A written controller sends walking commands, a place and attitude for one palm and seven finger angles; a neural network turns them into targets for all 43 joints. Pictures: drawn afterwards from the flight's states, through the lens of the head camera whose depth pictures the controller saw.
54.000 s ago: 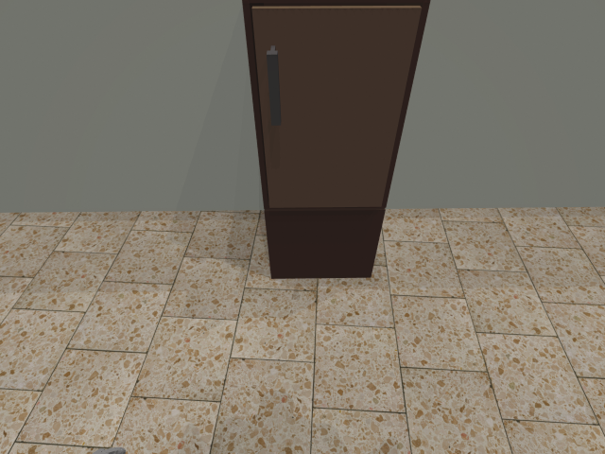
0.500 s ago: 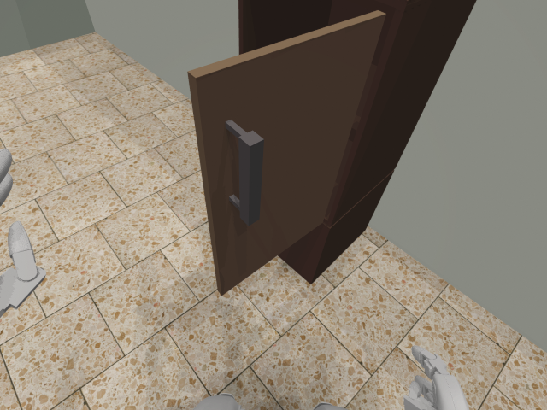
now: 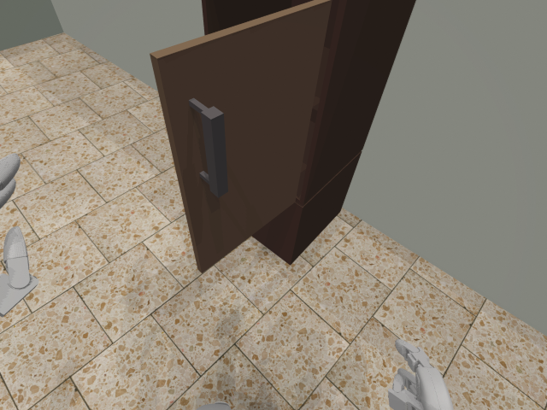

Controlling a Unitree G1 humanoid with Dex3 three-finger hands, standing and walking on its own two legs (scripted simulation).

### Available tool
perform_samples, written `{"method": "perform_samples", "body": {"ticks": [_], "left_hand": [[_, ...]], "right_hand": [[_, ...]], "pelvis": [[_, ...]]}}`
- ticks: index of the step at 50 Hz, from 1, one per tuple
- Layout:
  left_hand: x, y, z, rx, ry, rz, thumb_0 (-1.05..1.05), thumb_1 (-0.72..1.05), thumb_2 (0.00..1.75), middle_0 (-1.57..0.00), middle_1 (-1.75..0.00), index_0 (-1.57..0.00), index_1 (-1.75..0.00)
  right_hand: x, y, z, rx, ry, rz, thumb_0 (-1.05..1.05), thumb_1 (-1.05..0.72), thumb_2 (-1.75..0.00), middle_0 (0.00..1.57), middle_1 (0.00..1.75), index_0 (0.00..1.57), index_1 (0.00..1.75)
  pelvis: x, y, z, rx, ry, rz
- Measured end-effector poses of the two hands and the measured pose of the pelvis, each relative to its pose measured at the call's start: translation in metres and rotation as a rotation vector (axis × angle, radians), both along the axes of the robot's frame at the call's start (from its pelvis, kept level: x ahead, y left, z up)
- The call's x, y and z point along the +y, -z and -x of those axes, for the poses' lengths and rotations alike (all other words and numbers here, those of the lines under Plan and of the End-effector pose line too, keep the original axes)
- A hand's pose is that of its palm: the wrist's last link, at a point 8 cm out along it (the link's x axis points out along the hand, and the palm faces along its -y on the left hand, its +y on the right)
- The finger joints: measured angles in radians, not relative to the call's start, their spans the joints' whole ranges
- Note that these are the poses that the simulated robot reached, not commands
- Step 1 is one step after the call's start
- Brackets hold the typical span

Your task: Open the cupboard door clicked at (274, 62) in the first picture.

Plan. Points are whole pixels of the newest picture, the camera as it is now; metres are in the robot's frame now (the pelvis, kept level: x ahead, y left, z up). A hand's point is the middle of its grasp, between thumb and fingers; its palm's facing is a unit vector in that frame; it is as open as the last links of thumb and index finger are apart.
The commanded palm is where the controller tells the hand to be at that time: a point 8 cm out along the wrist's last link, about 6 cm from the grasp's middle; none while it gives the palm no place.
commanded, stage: stop stepping back and stand still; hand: left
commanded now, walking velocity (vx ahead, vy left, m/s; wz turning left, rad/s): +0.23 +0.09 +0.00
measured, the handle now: (208, 150) +0.50 +0.16 +0.09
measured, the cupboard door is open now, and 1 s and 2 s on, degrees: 85 85 85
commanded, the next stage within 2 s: let the arm hang, fingers relaxed in 1.04 s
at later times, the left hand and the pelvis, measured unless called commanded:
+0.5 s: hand out of the picture +0.14 +0.27 +0.16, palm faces +0.52 -0.74 -0.42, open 7.4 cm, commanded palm +0.07 +0.29 +0.18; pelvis -0.05 -0.01 +0.00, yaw +4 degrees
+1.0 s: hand out of the picture +0.10 +0.29 +0.15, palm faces +0.50 -0.76 -0.42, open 7.4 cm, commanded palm +0.04 +0.31 +0.18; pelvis -0.08 +0.01 +0.01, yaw +3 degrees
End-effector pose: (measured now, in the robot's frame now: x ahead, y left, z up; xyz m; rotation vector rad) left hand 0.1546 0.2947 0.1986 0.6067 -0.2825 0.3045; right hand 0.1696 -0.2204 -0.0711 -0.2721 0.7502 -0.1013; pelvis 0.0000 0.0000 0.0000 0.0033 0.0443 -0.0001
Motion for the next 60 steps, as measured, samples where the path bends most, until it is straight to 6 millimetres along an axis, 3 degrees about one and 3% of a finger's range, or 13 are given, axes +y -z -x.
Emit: {"method": "perform_samples", "body": {"ticks": [7, 15, 19, 26, 36, 45, 50, 57, 58, 60], "left_hand": [[0.007, 0.008, 0.004, 0.013, -0.058, 0.063, 0.02, 0.89, 0.90, -0.22, -0.30, -0.21, -0.30], [-0.018, 0.016, 0.053, 0.094, -0.088, 0.032, 0.02, 0.89, 0.90, -0.21, -0.30, -0.21, -0.30], [-0.017, 0.016, 0.066, 0.057, -0.138, 0.067, 0.02, 0.89, 0.90, -0.22, -0.30, -0.21, -0.30], [0.004, 0.021, 0.063, -0.015, -0.205, 0.116, 0.02, 0.89, 0.90, -0.21, -0.30, -0.21, -0.30], [0.002, 0.006, 0.079, 0.002, -0.100, 0.043, 0.02, 0.89, 0.90, -0.21, -0.30, -0.21, -0.30], [0.022, 0.023, 0.104, 0.039, -0.196, 0.114, 0.02, 0.89, 0.90, -0.21, -0.30, -0.21, -0.30], [0.023, 0.027, 0.103, 0.036, -0.200, 0.143, 0.02, 0.89, 0.90, -0.21, -0.30, -0.21, -0.30], [0.019, 0.015, 0.095, 0.013, -0.147, 0.092, 0.02, 0.89, 0.90, -0.21, -0.30, -0.21, -0.30], [0.020, 0.021, 0.091, 0.036, -0.132, 0.080, 0.02, 0.89, 0.90, -0.21, -0.30, -0.21, -0.30], [0.026, 0.060, 0.079, 0.210, -0.129, 0.117, 0.01, 0.90, 0.90, -0.21, -0.30, -0.20, -0.30]], "right_hand": [[-0.024, -0.011, 0.030, -0.074, 0.058, 0.019, 0.01, -0.90, -0.89, 0.20, 0.30, 0.20, 0.30], [-0.041, 0.004, 0.068, -0.005, 0.051, 0.003, 0.01, -0.90, -0.89, 0.20, 0.30, 0.20, 0.30], [-0.044, 0.009, 0.080, 0.058, 0.050, 0.014, 0.01, -0.90, -0.89, 0.20, 0.30, 0.20, 0.30], [-0.034, 0.010, 0.073, 0.017, 0.019, 0.039, 0.01, -0.90, -0.89, 0.20, 0.30, 0.20, 0.30], [0.004, -0.014, 0.060, -0.126, -0.025, -0.047, 0.01, -0.90, -0.89, 0.20, 0.30, 0.20, 0.30], [0.009, -0.006, 0.084, -0.063, -0.045, -0.034, 0.01, -0.90, -0.89, 0.20, 0.30, 0.20, 0.30], [0.005, -0.003, 0.100, -0.021, -0.033, -0.008, 0.01, -0.90, -0.89, 0.20, 0.30, 0.20, 0.30], [0.003, -0.002, 0.107, -0.022, -0.002, -0.012, 0.01, -0.90, -0.89, 0.20, 0.30, 0.20, 0.30], [0.002, 0.001, 0.107, -0.022, -0.015, -0.023, 0.01, -0.90, -0.89, 0.20, 0.30, 0.20, 0.30], [-0.003, 0.016, 0.106, 0.031, -0.045, -0.039, 0.01, -0.90, -0.89, 0.20, 0.30, 0.20, 0.30]], "pelvis": [[-0.002, -0.003, 0.019, -0.046, -0.011, -0.002], [-0.022, -0.001, 0.040, -0.058, -0.031, -0.007], [-0.024, -0.007, 0.040, -0.043, -0.029, -0.018], [-0.013, -0.002, 0.047, -0.047, -0.075, 0.016], [-0.003, -0.006, 0.068, -0.071, -0.041, -0.001], [0.004, -0.008, 0.081, -0.067, -0.047, 0.014], [0.007, -0.009, 0.084, -0.072, -0.052, 0.010], [0.008, -0.009, 0.083, -0.075, -0.051, 0.007], [0.009, -0.008, 0.084, -0.067, -0.061, 0.009], [0.012, -0.004, 0.087, -0.057, -0.073, 0.008]]}}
